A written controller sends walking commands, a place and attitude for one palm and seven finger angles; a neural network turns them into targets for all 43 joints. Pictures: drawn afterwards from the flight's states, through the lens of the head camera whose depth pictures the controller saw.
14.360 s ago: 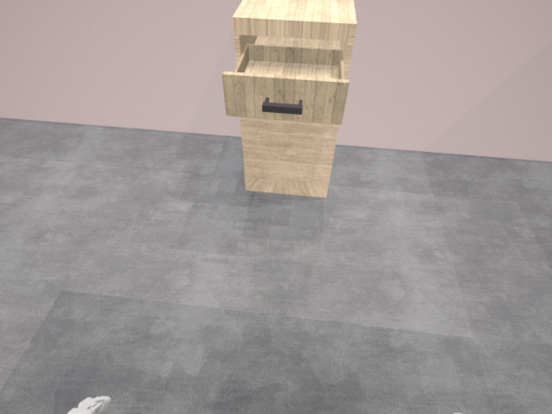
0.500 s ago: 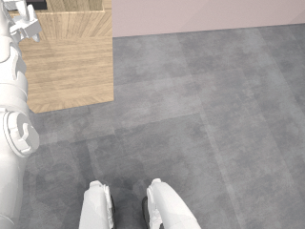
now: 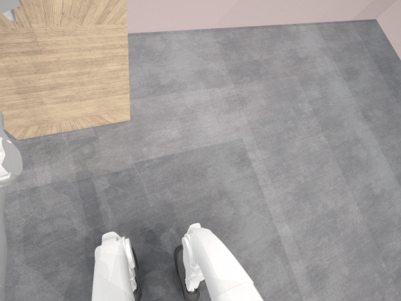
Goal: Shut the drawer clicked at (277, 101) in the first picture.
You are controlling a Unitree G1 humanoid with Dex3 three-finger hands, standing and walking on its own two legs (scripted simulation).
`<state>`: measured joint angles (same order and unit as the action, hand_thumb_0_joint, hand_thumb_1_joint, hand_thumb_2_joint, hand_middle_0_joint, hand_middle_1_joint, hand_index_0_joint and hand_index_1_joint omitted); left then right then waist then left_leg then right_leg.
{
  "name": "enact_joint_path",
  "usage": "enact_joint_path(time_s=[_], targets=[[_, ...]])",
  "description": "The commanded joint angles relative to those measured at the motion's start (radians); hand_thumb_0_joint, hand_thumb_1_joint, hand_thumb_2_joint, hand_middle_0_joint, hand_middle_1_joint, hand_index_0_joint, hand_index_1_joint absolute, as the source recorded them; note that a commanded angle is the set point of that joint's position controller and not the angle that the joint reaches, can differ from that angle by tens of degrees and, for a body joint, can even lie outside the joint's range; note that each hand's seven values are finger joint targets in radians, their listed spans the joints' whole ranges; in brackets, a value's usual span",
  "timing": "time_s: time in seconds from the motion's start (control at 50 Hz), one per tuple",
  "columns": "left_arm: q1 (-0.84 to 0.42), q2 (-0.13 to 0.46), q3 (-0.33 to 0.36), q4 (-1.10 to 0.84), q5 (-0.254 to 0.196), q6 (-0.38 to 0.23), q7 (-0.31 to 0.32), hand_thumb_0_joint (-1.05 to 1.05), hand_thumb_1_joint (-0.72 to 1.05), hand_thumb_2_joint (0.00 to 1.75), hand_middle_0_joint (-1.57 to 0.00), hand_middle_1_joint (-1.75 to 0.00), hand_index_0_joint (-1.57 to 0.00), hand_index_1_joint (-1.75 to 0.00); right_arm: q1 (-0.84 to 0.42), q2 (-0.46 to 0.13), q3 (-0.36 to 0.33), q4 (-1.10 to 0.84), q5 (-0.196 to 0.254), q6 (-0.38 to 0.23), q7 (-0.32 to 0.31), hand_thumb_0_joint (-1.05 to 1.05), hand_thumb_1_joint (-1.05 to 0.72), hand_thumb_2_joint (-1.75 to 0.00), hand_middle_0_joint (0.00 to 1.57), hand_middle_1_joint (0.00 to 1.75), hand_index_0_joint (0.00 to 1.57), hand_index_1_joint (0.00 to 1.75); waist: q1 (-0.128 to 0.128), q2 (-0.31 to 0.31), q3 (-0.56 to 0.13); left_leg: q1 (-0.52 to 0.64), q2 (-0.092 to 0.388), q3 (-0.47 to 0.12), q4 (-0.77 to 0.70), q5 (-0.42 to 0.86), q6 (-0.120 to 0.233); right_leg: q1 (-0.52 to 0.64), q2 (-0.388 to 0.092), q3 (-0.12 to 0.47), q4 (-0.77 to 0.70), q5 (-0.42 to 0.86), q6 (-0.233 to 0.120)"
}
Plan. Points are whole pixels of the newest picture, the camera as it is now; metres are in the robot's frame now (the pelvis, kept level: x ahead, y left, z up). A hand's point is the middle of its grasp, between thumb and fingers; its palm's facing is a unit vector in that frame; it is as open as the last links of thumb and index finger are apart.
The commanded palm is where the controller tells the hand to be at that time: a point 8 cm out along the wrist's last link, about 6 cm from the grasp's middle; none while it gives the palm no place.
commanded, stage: pull the fist back off the drawer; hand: left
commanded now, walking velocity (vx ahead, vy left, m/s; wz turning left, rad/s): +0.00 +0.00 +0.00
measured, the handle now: out of the picture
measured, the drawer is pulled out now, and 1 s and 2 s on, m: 0.00 0.00 0.00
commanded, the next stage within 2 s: draw the hand back to the body in 0.48 s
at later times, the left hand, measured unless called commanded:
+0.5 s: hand out of the picture +0.61 +0.20 +0.09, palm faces +0.16 -0.99 -0.02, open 3.2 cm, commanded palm +0.58 +0.21 +0.09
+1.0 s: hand out of the picture +0.48 +0.22 +0.17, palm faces +0.17 -0.98 -0.03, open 3.2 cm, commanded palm +0.43 +0.26 +0.18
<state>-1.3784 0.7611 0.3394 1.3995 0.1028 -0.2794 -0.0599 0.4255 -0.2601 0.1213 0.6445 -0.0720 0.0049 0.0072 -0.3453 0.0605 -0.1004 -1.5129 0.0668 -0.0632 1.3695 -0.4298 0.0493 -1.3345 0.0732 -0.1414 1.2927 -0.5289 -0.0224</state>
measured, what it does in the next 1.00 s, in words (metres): rises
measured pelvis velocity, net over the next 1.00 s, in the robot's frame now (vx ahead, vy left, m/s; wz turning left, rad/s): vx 0.09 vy -0.01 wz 0.08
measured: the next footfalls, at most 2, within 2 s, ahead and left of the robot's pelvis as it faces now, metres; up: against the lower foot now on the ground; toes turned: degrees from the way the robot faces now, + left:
none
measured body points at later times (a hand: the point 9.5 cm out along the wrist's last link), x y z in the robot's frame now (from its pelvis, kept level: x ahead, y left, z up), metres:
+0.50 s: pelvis +0.03 +0.00 +0.02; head +0.21 +0.04 +0.43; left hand +0.59 +0.25 +0.09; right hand +0.00 -0.25 -0.07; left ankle +0.09 +0.09 -0.59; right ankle +0.04 -0.12 -0.59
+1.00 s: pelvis +0.09 -0.01 +0.10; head +0.15 +0.01 +0.54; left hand +0.46 +0.28 +0.18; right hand +0.20 -0.26 -0.01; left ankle +0.09 +0.09 -0.59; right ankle +0.04 -0.12 -0.59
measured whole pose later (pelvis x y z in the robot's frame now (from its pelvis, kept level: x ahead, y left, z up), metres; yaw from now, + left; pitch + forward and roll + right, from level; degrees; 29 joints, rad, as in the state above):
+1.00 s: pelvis +0.09 -0.01 +0.10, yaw +5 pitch +17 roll -3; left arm -0.39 0.34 0.26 0.58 -0.19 -0.28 -0.12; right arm 0.33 -0.27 0.00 0.57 0.04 0.06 0.02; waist -0.08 0.04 -0.16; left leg -0.81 0.04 -0.01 0.96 -0.44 0.02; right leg -0.65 0.06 -0.07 0.88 -0.51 -0.03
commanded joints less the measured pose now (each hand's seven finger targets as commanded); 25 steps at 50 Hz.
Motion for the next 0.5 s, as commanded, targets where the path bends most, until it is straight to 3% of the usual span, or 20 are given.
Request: enact_joint_path(time_s=[0.0,0.08,0.1,0.12,0.16,0.18,0.22,0.26,0.34,0.36,0.44,0.48], targets=[[-0.592,0.170,0.024,-0.280,-0.028,-0.064,0.035,0.00,0.90,0.90,-1.40,-1.60,-1.40,-1.60,0.234,-0.238,-0.080,-0.009,-0.005,-0.005,-0.011,0.00,-0.90,-0.90,0.20,0.30,0.20,0.30,-0.051,0.305,-0.524,0.679,0.013,-0.136,-0.179,-0.047,0.003,-0.012,0.008,0.074,-0.196,0.027,-0.009],[-0.557,0.188,0.071,-0.313,-0.041,-0.063,0.027,0.00,0.90,0.90,-1.40,-1.60,-1.40,-1.60,0.242,-0.238,-0.090,-0.010,-0.005,-0.005,-0.002,0.00,-0.90,-0.90,0.20,0.30,0.20,0.30,-0.020,0.304,-0.585,0.722,0.014,-0.136,-0.171,0.022,-0.001,0.010,0.011,0.067,-0.188,0.060,-0.011],[-0.551,0.167,0.059,-0.326,-0.045,-0.061,0.024,0.00,0.90,0.90,-1.40,-1.60,-1.40,-1.60,0.245,-0.236,-0.092,-0.010,-0.005,-0.004,0.000,0.00,-0.90,-0.90,0.20,0.30,0.20,0.30,-0.019,0.308,-0.592,0.734,0.015,-0.136,-0.174,0.039,-0.002,0.015,0.011,0.065,-0.189,0.069,-0.011],[-0.534,0.168,0.074,-0.339,-0.046,-0.066,0.022,0.00,0.90,0.90,-1.40,-1.60,-1.40,-1.60,0.250,-0.234,-0.095,-0.011,-0.005,-0.003,0.005,0.00,-0.90,-0.90,0.20,0.30,0.20,0.30,-0.002,0.328,-0.605,0.765,0.016,-0.144,-0.181,0.055,-0.007,0.009,0.011,0.061,-0.181,0.075,-0.014],[-0.486,0.120,0.052,-0.345,-0.051,-0.058,0.022,0.00,0.90,0.90,-1.40,-1.60,-1.40,-1.60,0.239,-0.234,-0.101,-0.012,-0.003,0.003,0.011,0.00,-0.90,-0.90,0.20,0.30,0.20,0.30,0.005,0.327,-0.582,0.796,0.021,-0.157,-0.198,0.053,-0.014,-0.012,0.010,0.052,-0.184,0.078,-0.015],[-0.467,0.128,0.069,-0.363,-0.053,-0.060,0.026,0.00,0.90,0.90,-1.40,-1.60,-1.40,-1.60,0.241,-0.232,-0.104,-0.013,-0.005,0.005,0.014,0.00,-0.90,-0.90,0.20,0.30,0.20,0.30,0.017,0.328,-0.584,0.807,0.021,-0.154,-0.202,0.066,-0.015,-0.002,0.010,0.052,-0.186,0.084,-0.015],[-0.415,0.111,0.083,-0.411,-0.059,-0.069,0.031,0.00,0.90,0.90,-1.40,-1.60,-1.40,-1.60,0.240,-0.230,-0.113,-0.021,-0.004,0.008,0.022,0.00,-0.90,-0.90,0.20,0.30,0.20,0.30,0.043,0.339,-0.640,0.871,0.022,-0.163,-0.209,0.127,-0.021,0.009,0.009,0.050,-0.180,0.111,-0.019],[-0.356,0.084,0.076,-0.432,-0.066,-0.072,0.031,0.00,0.90,0.90,-1.40,-1.60,-1.40,-1.60,0.230,-0.224,-0.118,-0.023,0.000,0.016,0.028,0.00,-0.90,-0.90,0.20,0.30,0.20,0.30,0.057,0.332,-0.646,0.900,0.024,-0.154,-0.215,0.167,-0.026,0.029,0.010,0.048,-0.190,0.131,-0.019],[-0.282,0.009,0.046,-0.448,-0.069,-0.085,0.042,0.00,0.90,0.90,-1.40,-1.60,-1.40,-1.60,0.225,-0.217,-0.129,-0.021,0.001,0.027,0.040,0.00,-0.90,-0.90,0.20,0.30,0.20,0.30,0.059,0.283,-0.602,0.911,0.022,-0.143,-0.223,0.198,-0.024,0.046,0.009,0.047,-0.207,0.144,-0.015],[-0.244,0.011,0.057,-0.460,-0.073,-0.089,0.044,0.00,0.90,0.90,-1.40,-1.60,-1.40,-1.60,0.223,-0.214,-0.131,-0.026,0.001,0.031,0.043,0.00,-0.90,-0.90,0.20,0.30,0.20,0.30,0.075,0.275,-0.617,0.908,0.017,-0.128,-0.220,0.234,-0.024,0.081,0.010,0.049,-0.212,0.161,-0.016],[-0.223,-0.002,0.064,-0.398,-0.091,-0.104,0.042,0.00,0.90,0.90,-1.40,-1.60,-1.40,-1.60,0.220,-0.208,-0.132,-0.016,0.007,0.043,0.041,0.00,-0.90,-0.90,0.20,0.30,0.20,0.30,0.058,0.182,-0.543,0.820,0.005,-0.088,-0.203,0.253,-0.011,0.142,0.014,0.064,-0.238,0.183,-0.008],[-0.208,0.012,0.082,-0.406,-0.097,-0.120,0.040,0.00,0.90,0.90,-1.40,-1.60,-1.40,-1.60,0.220,-0.206,-0.135,-0.017,0.006,0.047,0.039,0.00,-0.90,-0.90,0.20,0.30,0.20,0.30,0.064,0.164,-0.550,0.806,0.000,-0.069,-0.193,0.288,-0.005,0.185,0.016,0.074,-0.245,0.217,-0.007]])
